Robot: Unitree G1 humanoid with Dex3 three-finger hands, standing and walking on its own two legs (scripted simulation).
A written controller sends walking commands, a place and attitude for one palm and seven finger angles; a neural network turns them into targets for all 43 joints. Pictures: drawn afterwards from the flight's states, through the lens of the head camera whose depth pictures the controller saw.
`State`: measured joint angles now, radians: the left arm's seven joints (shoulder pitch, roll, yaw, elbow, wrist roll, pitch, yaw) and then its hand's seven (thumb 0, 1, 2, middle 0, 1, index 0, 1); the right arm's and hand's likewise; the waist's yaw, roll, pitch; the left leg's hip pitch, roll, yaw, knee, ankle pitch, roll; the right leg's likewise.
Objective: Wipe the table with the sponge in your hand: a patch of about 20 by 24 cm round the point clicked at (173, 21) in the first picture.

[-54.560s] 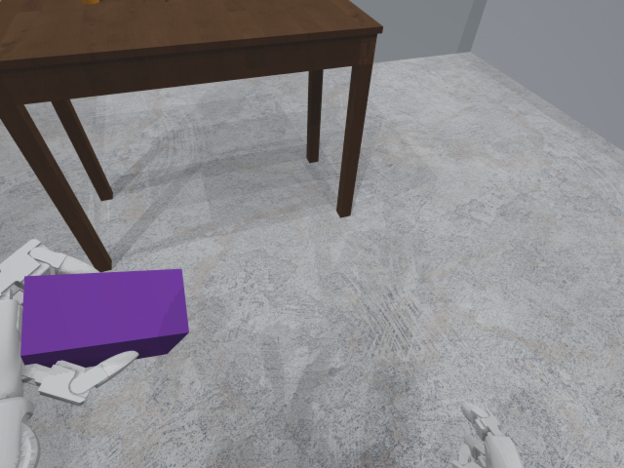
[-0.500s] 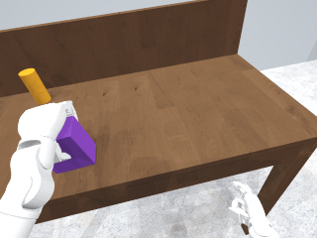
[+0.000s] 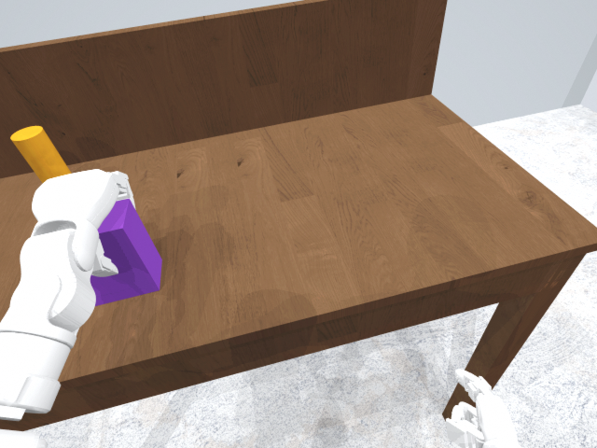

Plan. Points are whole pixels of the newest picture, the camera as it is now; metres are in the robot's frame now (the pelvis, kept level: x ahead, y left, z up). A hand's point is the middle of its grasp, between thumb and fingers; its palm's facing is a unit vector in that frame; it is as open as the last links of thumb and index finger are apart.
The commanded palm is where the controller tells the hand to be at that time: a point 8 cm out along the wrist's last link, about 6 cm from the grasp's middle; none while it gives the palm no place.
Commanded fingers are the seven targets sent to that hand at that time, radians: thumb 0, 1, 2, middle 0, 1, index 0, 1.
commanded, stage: wipe forward along the first lane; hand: left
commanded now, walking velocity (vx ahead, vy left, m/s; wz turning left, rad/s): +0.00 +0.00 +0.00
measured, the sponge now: (114, 264) +0.31 +0.31 +0.11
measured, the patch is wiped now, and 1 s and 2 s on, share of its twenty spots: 0.25 0.50 0.60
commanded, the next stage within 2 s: slide across to the middle lane in 1.32 s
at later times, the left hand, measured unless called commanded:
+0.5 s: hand (104, 209) +0.36 +0.33 +0.17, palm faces -0.03 +0.02 -1.00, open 10.3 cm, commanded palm +0.34 +0.32 +0.19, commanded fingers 0.00 0.10 1.30 -1.20 -1.60 -1.20 -1.60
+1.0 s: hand (109, 188) +0.40 +0.34 +0.17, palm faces -0.10 +0.04 -0.99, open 10.3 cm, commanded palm +0.39 +0.34 +0.19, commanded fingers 0.00 0.10 1.30 -1.20 -1.60 -1.20 -1.60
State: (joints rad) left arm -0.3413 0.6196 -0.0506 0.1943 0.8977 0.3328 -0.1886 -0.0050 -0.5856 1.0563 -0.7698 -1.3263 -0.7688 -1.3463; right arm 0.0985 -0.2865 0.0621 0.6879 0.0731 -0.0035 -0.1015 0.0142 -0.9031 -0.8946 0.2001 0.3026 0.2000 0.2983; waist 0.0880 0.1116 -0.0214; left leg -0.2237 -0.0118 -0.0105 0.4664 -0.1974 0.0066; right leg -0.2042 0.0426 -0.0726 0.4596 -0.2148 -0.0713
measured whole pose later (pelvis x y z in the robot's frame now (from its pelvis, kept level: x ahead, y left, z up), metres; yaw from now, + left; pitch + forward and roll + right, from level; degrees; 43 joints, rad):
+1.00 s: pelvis +0.00 +0.02 +0.00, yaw +0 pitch +3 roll +0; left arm -0.75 0.69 -0.04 0.79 0.99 0.11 -0.16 0.00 -0.61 1.07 -0.78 -1.34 -0.78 -1.36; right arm 0.25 -0.30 0.02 0.70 0.09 0.06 -0.10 0.01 -0.90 -0.89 0.20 0.30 0.20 0.30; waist 0.01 0.08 -0.06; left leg -0.35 -0.02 0.00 0.48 -0.19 0.03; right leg -0.32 0.03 -0.06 0.46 -0.20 -0.05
